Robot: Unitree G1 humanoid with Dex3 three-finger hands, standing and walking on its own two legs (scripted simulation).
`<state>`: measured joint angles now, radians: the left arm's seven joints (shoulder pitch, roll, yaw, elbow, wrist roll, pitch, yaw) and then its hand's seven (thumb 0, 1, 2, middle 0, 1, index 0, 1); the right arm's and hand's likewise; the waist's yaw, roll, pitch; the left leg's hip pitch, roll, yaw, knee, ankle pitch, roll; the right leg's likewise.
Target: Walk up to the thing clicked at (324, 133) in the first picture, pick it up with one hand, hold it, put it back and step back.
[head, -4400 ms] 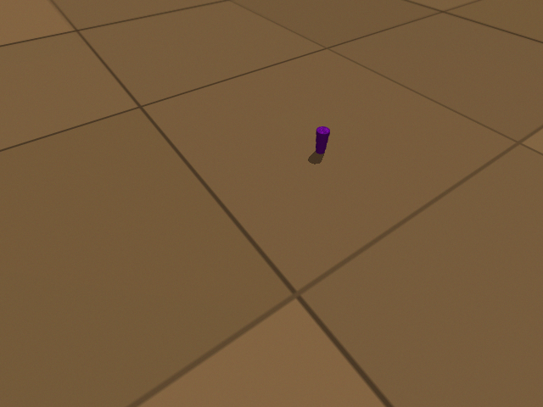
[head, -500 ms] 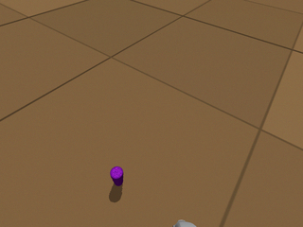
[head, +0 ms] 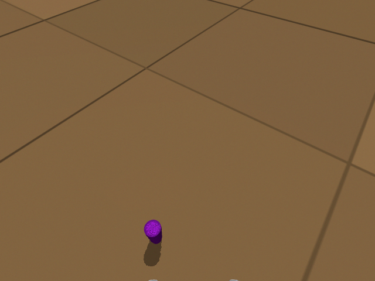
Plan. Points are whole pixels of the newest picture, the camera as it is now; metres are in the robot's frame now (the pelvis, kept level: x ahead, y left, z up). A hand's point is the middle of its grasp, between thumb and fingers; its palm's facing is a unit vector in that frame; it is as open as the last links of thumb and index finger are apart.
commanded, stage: walk up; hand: left
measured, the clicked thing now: (154, 233) +0.44 +0.18 -0.67
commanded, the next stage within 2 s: stand in 1.16 s
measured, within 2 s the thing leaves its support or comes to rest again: neither
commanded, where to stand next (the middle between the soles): +0.09 -0.01 m, yaw -1 degrees
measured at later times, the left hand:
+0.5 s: hand out of the picture +0.09 +0.26 -0.13, palm faces +0.00 -0.93 -0.35, open 7.4 cm
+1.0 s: hand out of the picture +0.11 +0.26 -0.12, palm faces -0.02 -0.94 -0.33, open 7.4 cm
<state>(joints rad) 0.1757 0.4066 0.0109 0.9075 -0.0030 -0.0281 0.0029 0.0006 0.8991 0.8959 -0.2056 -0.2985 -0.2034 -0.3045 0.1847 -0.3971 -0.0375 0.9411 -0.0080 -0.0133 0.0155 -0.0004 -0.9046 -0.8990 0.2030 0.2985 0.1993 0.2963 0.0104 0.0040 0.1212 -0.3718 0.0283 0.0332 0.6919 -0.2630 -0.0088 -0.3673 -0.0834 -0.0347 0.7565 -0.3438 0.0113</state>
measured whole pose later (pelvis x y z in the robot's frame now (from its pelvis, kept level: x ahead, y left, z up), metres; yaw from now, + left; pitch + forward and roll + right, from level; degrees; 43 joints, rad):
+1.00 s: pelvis +0.03 +0.00 +0.03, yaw +1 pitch -2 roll +0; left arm 0.06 0.35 0.02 1.17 0.01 -0.01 -0.02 0.00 0.90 0.90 -0.20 -0.30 -0.20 -0.30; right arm 0.08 -0.35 0.00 1.18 -0.01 0.00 0.02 0.00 -0.90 -0.90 0.20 0.30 0.20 0.30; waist -0.01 0.00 0.06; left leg -0.18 0.03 0.02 0.35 -0.13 -0.02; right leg -0.14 -0.05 -0.04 0.33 -0.16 0.03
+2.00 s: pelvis +0.05 -0.01 +0.04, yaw +1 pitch -2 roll +0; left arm 0.09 0.35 0.01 1.13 0.01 -0.01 -0.01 0.00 0.90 0.90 -0.20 -0.30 -0.20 -0.30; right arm 0.08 -0.35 -0.01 1.15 -0.01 0.00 0.02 0.00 -0.90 -0.90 0.20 0.30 0.20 0.30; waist -0.01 0.00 0.05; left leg -0.12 0.05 0.02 0.32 -0.16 -0.04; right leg -0.09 -0.03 -0.04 0.32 -0.20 0.02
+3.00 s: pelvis +0.05 +0.00 +0.04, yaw +0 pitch -2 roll +0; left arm 0.12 0.36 0.00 1.12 0.01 -0.01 -0.01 0.00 0.90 0.90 -0.20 -0.30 -0.20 -0.30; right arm 0.10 -0.35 0.00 1.14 -0.01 0.00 0.01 0.00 -0.90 -0.90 0.20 0.30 0.20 0.30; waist -0.01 0.00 0.05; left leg -0.12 0.04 0.02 0.32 -0.16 -0.03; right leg -0.09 -0.04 -0.04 0.32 -0.20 0.03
